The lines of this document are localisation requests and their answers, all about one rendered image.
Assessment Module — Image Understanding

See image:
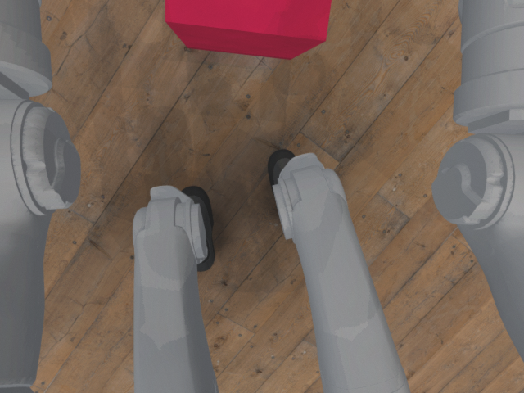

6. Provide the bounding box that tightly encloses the robot foot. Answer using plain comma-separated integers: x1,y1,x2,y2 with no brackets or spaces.
268,149,295,194
182,186,215,272

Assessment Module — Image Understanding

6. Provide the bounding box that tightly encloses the robot right foot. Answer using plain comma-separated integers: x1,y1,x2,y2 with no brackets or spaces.
268,149,295,194

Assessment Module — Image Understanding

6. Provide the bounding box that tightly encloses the left robot upper arm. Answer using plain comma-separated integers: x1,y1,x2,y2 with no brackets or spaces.
0,99,81,393

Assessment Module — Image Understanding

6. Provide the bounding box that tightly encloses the right robot upper arm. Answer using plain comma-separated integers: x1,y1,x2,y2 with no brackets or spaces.
431,133,524,363

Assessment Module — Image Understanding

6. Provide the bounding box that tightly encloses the robot right forearm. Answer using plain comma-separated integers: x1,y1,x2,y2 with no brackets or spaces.
453,0,524,135

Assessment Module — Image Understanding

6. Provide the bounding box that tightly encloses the robot left forearm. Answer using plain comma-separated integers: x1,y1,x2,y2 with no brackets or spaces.
0,0,52,99

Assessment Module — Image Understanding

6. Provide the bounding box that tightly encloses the carton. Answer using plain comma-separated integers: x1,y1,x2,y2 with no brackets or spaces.
165,0,332,60

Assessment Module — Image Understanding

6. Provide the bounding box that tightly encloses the robot left foot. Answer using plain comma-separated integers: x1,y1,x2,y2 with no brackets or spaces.
182,186,215,272

